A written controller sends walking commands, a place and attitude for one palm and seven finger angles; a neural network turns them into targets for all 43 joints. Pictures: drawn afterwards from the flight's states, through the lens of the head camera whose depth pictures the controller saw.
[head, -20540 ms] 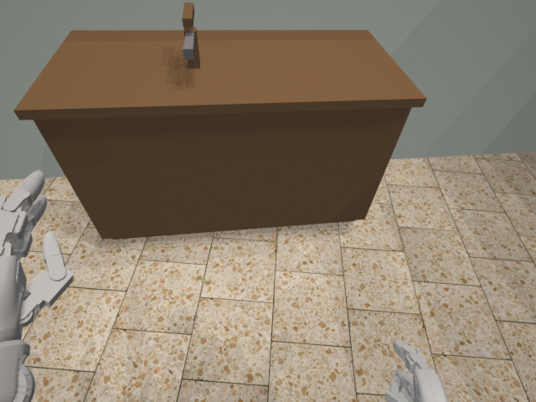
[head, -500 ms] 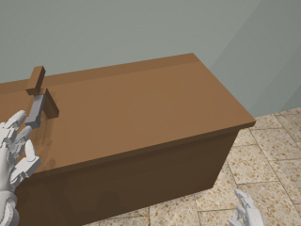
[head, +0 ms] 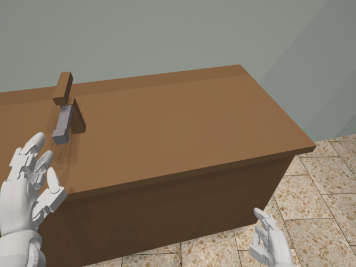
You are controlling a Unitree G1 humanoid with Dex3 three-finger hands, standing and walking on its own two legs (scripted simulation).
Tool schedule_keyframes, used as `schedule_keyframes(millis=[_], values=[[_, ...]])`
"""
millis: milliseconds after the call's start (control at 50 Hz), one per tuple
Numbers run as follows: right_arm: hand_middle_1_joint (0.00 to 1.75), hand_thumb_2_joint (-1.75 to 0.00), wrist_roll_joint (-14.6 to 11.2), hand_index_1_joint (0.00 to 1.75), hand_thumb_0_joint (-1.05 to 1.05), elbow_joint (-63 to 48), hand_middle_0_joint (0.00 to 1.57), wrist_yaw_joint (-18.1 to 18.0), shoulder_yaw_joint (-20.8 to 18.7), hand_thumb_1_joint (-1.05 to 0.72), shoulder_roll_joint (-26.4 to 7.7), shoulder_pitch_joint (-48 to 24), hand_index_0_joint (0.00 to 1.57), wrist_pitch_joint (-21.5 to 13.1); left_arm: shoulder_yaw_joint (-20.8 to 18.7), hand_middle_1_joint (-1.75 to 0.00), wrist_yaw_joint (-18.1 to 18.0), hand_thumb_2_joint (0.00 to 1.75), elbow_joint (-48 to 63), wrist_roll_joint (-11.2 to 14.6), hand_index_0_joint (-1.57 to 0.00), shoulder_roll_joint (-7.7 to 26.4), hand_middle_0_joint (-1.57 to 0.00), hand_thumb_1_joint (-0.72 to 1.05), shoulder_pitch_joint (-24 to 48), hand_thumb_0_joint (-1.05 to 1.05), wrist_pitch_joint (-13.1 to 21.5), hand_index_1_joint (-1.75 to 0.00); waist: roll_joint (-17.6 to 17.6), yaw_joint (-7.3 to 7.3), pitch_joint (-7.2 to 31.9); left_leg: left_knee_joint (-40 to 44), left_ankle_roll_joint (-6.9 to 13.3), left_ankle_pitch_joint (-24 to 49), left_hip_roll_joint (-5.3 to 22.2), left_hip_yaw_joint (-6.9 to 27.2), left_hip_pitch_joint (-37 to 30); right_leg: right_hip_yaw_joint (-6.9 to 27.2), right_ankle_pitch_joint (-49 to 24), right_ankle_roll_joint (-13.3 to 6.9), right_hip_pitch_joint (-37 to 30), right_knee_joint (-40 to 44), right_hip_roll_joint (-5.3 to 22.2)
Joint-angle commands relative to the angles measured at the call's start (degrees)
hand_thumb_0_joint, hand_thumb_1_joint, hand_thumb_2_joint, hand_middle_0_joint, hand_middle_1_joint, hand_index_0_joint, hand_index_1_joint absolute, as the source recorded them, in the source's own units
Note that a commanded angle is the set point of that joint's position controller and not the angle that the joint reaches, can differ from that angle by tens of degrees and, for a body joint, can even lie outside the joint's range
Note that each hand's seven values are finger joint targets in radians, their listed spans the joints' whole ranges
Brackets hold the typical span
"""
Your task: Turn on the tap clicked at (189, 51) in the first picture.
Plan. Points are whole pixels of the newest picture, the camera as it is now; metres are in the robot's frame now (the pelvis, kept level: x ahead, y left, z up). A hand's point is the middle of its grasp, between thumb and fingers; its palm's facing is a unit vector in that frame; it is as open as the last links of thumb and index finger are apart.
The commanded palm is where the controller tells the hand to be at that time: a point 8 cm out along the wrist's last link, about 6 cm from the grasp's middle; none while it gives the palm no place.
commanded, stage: turn the palm inward beside the body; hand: left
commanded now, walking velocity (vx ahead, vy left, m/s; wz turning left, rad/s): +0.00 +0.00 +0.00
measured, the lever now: (60, 136) +0.36 +0.36 +0.10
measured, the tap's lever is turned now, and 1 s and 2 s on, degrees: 0 0 0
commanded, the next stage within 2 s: reach beside the lever's end, fingers flat in 0.66 s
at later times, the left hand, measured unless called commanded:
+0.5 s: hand (65, 204) +0.17 +0.22 +0.15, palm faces +0.50 -0.86 -0.11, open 7.4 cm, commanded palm +0.11 +0.25 +0.16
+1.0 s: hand (73, 188) +0.20 +0.22 +0.14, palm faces +0.53 -0.84 -0.14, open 7.4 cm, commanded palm +0.15 +0.27 +0.15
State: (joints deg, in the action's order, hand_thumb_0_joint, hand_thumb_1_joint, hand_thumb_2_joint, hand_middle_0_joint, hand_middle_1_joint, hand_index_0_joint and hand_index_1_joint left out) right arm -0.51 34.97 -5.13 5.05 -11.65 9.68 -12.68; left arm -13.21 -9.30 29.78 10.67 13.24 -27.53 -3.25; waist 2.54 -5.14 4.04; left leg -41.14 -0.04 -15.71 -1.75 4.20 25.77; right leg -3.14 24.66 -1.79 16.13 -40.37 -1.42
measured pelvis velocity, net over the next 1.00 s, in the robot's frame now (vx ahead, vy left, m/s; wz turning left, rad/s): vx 0.02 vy -0.04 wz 0.01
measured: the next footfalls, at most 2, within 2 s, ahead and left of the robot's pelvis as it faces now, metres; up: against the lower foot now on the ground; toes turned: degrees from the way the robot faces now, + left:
none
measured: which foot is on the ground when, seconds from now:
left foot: down 0.00-1.00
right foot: down 0.00-1.00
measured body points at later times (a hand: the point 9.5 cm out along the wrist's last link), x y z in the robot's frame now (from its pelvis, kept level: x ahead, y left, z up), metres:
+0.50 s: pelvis -0.01 -0.02 +0.00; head -0.05 -0.04 +0.45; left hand +0.14 +0.26 +0.16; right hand +0.20 -0.22 -0.06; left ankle +0.06 +0.11 -0.71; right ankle -0.03 -0.10 -0.71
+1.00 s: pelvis +0.02 -0.04 +0.00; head -0.01 -0.06 +0.45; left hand +0.17 +0.26 +0.15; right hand +0.23 -0.25 -0.07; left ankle +0.06 +0.11 -0.71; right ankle -0.03 -0.10 -0.71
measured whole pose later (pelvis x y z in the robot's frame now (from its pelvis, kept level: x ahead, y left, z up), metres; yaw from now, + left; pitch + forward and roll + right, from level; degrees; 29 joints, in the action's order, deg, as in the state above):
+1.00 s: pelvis +0.02 -0.04 +0.00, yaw +1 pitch +1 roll +0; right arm -0.9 36.7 -6.6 3.4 -13.9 11.4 -12.9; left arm -17.7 -8.5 23.8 14.5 13.6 -27.0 -6.2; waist 3.0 -5.1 5.6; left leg -39.7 -2.3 -17.0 -0.4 5.7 23.4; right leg -4.4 26.2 -4.4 13.8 -39.3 -3.0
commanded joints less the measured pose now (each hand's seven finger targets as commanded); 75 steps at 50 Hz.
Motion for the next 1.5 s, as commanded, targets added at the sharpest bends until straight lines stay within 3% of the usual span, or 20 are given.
schedule_keyframes(millis=[0, 180, 340, 400, 440, 520, 540, 720, 740, 880, 940, 960, 1060, 1120, 1160, 1280, 1320, 1380, 1440, 1480], values=[[0.30, -0.90, -0.6, 0.30, 0.00, -10.0, 0.20, -0.6, -3.0, -0.90, -6.8, -9.3, 0.20, -3.1, -4.6, -0.30, -1.6, 0.90, 12.8, 0.4, -0.20, 6.4, -0.20, 0.90, 3.3, 0.00, 2.6, -0.30, 0.7, 0.36, 3.8, 8.0, 0.8, -1.3, 2.6, 1.9, -9.5, -2.2, -7.3, -0.4, 7.6, 7.8, 0.9], [0.30, -0.90, -0.7, 0.30, 0.00, -9.7, 0.20, -1.1, -2.5, -0.90, -6.8, -10.4, 0.20, -4.1, -3.7, -0.30, -3.2, 0.90, 14.7, 0.4, -0.20, 6.9, -0.20, 0.90, 6.0, 0.00, 2.3, -0.30, 2.5, 1.08, 1.3, 8.8, 1.1, -10.7, 2.0, 2.4, -7.8, -1.2, -0.6, 0.0, 9.3, 8.9, 1.2], [0.30, -0.90, -0.8, 0.30, 0.00, -9.1, 0.20, -1.7, -2.5, -0.90, -7.0, -10.4, 0.20, -5.2, -5.3, -0.30, -2.8, 0.90, 12.7, 1.8, -0.20, 8.1, -0.20, 0.90, 4.1, 0.00, 0.2, -0.30, 0.9, 0.21, -0.1, 6.7, 1.5, -8.0, 1.2, 0.7, -6.9, 0.1, 1.0, 0.3, 8.8, 11.8, 1.6], [0.30, -0.90, -0.8, 0.30, 0.00, -9.3, 0.20, -1.8, -2.4, -0.90, -6.9, -10.5, 0.20, -5.6, -3.9, -0.30, -2.6, 0.90, 12.9, 2.1, -0.20, 6.8, -0.20, 0.90, 5.1, 0.00, 0.0, -0.30, 0.0, 0.76, -0.6, 5.8, 1.6, -6.9, 1.1, 0.3, -7.2, 0.4, 1.0, 0.6, 9.4, 12.3, 1.9], [0.30, -0.90, -0.8, 0.30, 0.00, -8.9, 0.20, -1.8, -2.6, -0.90, -7.1, -9.9, 0.20, -6.0, -5.7, -0.30, -2.6, 0.90, 12.8, 2.1, -0.20, 8.5, -0.20, 0.90, 5.0, 0.00, 0.1, -0.30, 0.5, 0.42, -0.3, 5.3, 1.6, -4.9, 1.1, 0.2, -7.5, 0.9, -0.6, 0.6, 8.9, 12.8, 2.0], [0.30, -0.90, -0.6, 0.30, 0.00, -9.1, 0.20, -1.6, -2.7, -0.90, -7.1, -9.2, 0.20, -6.6, -4.4, -0.30, -2.2, 0.90, 13.1, 2.1, -0.20, 7.3, -0.20, 0.90, 5.5, 0.00, 0.9, -0.30, -0.1, 0.87, 0.7, 4.1, 1.8, -1.5, 1.1, -0.1, -8.2, 1.4, -3.9, 0.7, 8.5, 12.6, 2.4], [0.30, -0.90, -0.7, 0.30, 0.00, -8.9, 0.20, -1.6, -2.8, -0.90, -7.1, -9.2, 0.20, -6.8, -5.0, -0.30, -2.2, 0.90, 13.6, 1.6, -0.20, 8.3, -0.20, 0.90, 5.6, 0.00, 0.9, -0.30, 2.4, 0.63, 0.8, 3.9, 1.8, -0.5, 1.1, -0.3, -8.9, 1.5, -5.0, 0.6, 8.3, 12.8, 2.4], [0.30, -0.90, -0.5, 0.30, 0.00, -9.4, 0.20, -1.2, -3.4, -0.90, -7.4, -7.3, 0.20, -6.4, -5.5, -0.30, -1.3, 0.90, 12.3, 2.6, -0.20, 6.9, -0.20, 0.90, 2.9, 0.00, 1.1, -0.30, -2.9, 0.47, 4.8, 2.5, 1.9, 8.1, 0.8, -1.1, -9.7, 1.3, -20.1, 1.3, 4.5, 10.2, 2.8], [0.30, -0.90, -0.6, 0.30, 0.00, -9.1, 0.20, -1.2, -3.5, -0.90, -7.4, -7.3, 0.20, -6.2, -6.3, -0.30, -1.2, 0.90, 11.6, 2.5, -0.20, 7.7, -0.20, 0.90, 2.5, 0.00, 0.6, -0.30, -1.3, 0.23, 4.1, 2.3, 1.9, 9.1, 0.8, -1.4, -9.9, 1.4, -21.7, 1.3, 4.4, 10.4, 2.9], [0.30, -0.90, -0.6, 0.30, 0.00, -8.7, 0.20, -1.6, -3.9, -0.90, -7.4, -6.3, 0.20, -4.2, -10.4, -0.30, -0.4, 0.90, 7.7, 3.1, -0.20, 9.8, -0.20, 0.90, 4.1, 0.00, 0.7, -0.30, -4.5, 0.44, 4.4, 2.4, 1.7, 11.7, 0.7, -1.8, -9.5, 1.7, -29.8, 2.2, 2.6, 9.7, 3.3], [0.30, -0.90, -0.7, 0.30, 0.00, -7.8, 0.20, -1.9, -4.1, -0.90, -7.4, -6.2, 0.20, -3.8, -13.0, -0.30, 0.3, 0.90, 6.4, 3.3, -0.20, 12.1, -0.20, 0.90, 7.9, 0.00, 1.7, -0.30, -1.1, 0.58, 4.7, 2.4, 1.7, 12.4, 0.6, -2.1, -10.3, 2.4, -31.0, 2.1, 2.3, 10.0, 3.3], [0.30, -0.90, -0.7, 0.30, 0.00, -7.7, 0.20, -1.9, -4.0, -0.90, -7.1, -6.2, 0.20, -3.8, -12.2, -0.30, 0.7, 0.90, 5.8, 3.5, -0.20, 10.9, -0.20, 0.90, 8.1, 0.00, 2.1, -0.30, -0.5, 0.79, 4.9, 2.4, 1.6, 12.6, 0.5, -2.1, -10.6, 2.2, -30.8, 2.1, 2.5, 9.8, 3.3], [0.30, -0.90, -0.9, 0.30, 0.00, -6.5, 0.20, -2.0, -4.4, -0.90, -7.4, -5.6, 0.20, -4.1, -14.9, -0.30, 3.3, 0.90, 1.2, 4.7, -0.20, 12.4, -0.20, 0.90, 8.5, 0.00, 3.9, -0.30, -1.0, 0.79, 6.3, 2.8, 1.5, 13.5, 0.3, -2.1, -10.3, 2.6, -34.9, 2.4, 0.8, 9.7, 3.3], [0.30, -0.90, -1.2, 0.30, 0.00, -5.8, 0.20, -2.6, -4.7, -0.90, -7.8, -5.6, 0.20, -4.5, -15.2, -0.30, 4.9, 0.90, -2.3, 5.7, -0.20, 12.6, -0.20, 0.90, 10.9, 0.00, 4.1, -0.30, -2.6, 1.18, 4.4, 3.5, 1.7, 11.7, 0.4, -1.8, -9.9, 2.6, -31.0, 2.4, 2.5, 10.8, 2.9], [0.30, -0.90, -1.4, 0.30, 0.00, -5.5, 0.20, -2.7, -4.7, -0.90, -7.7, -5.9, 0.20, -4.9, -14.7, -0.30, 5.5, 0.90, -3.0, 5.6, -0.20, 12.6, -0.20, 0.90, 13.7, 0.00, 4.4, -0.30, 0.5, 1.23, 3.9, 4.2, 1.7, 11.0, 0.2, -1.7, -10.5, 2.2, -26.8, 1.7, 3.4, 11.1, 2.4], [0.30, -0.90, -1.4, 0.30, 0.00, -4.6, 0.20, -3.2, -5.0, -0.90, -8.1, -6.4, 0.20, -5.4, -16.4, -0.28, 4.9, 0.90, -8.2, 5.1, -0.19, 15.0, -0.19, 0.90, 19.8, 0.00, 5.7, -0.28, -1.1, 1.70, 3.2, 5.2, 1.8, 6.8, 0.2, -1.1, -9.9, 2.2, -17.6, 1.4, 5.5, 12.3, 1.8], [0.30, -0.90, -1.3, 0.30, 0.00, -4.3, 0.20, -3.2, -4.8, -0.90, -8.2, -6.8, 0.20, -5.5, -15.6, -0.28, 4.4, 0.90, -8.4, 4.5, -0.19, 15.4, -0.19, 0.90, 24.3, 0.00, 6.6, -0.28, 1.2, 2.31, 3.6, 5.5, 1.8, 5.1, 0.1, -0.8, -10.4, 2.1, -14.1, 1.1, 6.4, 12.3, 1.6], [0.30, -0.90, -1.0, 0.30, 0.00, -4.2, 0.20, -2.9, -4.7, -0.90, -8.2, -6.6, 0.20, -5.9, -15.3, -0.27, 3.7, 0.90, -9.1, 3.5, -0.19, 15.7, -0.19, 0.90, 25.7, 0.00, 7.9, -0.27, 3.2, 1.98, 6.4, 5.8, 1.7, 5.0, 0.1, -0.4, -11.4, 1.6, -13.2, 0.7, 5.7, 11.3, 1.3], [0.30, -0.90, -1.1, 0.30, 0.00, -3.9, 0.20, -2.7, -4.6, -0.90, -8.5, -6.6, 0.20, -5.8, -16.0, -0.26, 3.6, 0.90, -13.2, 3.3, -0.19, 16.9, -0.19, 0.90, 26.0, 0.00, 7.7, -0.26, 3.1, 1.67, 6.0, 6.5, 1.6, 3.1, 0.3, -0.1, -10.3, 1.5, -11.1, 0.5, 5.9, 11.6, 1.0], [0.30, -0.90, -1.1, 0.30, 0.00, -4.2, 0.20, -2.5, -4.4, -0.90, -8.5, -6.9, 0.20, -5.7, -14.1, -0.26, 3.6, 0.90, -13.9, 3.4, -0.19, 15.1, -0.19, 0.90, 27.6, 0.00, 7.5, -0.26, 2.5, 2.06, 5.6, 7.0, 1.6, 2.3, 0.4, 0.3, -10.5, 1.0, -10.6, 0.5, 6.4, 11.4, 0.9]])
